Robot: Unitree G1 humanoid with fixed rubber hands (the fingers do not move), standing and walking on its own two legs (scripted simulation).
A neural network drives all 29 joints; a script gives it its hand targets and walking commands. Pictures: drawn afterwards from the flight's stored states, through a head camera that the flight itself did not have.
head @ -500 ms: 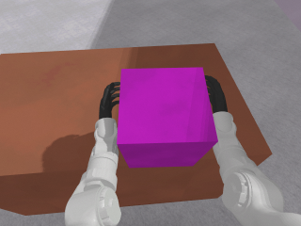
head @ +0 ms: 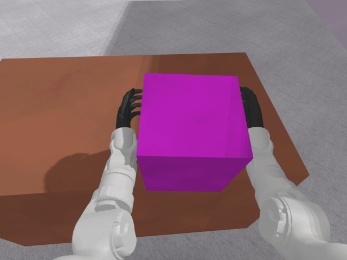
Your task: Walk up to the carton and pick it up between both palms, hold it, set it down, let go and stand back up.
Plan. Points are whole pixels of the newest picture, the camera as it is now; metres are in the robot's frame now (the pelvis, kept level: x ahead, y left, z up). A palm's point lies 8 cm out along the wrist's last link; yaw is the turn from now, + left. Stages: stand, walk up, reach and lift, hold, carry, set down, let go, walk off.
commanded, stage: reach and lift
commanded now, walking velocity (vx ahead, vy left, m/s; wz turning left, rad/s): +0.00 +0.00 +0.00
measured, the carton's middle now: (187, 139) +0.40 +0.00 +0.04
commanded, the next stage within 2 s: hold in 2.00 s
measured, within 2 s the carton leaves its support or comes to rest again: neither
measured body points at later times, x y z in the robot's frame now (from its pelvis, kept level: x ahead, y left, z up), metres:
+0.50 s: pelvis +0.01 +0.00 +0.00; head -0.02 +0.04 +0.45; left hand +0.41 +0.17 +0.15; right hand +0.42 -0.13 +0.16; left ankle +0.05 +0.13 -0.75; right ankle +0.00 -0.09 -0.75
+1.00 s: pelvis +0.00 +0.02 +0.00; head -0.04 +0.06 +0.45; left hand +0.39 +0.19 +0.20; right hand +0.40 -0.11 +0.20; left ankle +0.05 +0.13 -0.75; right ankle +0.00 -0.09 -0.75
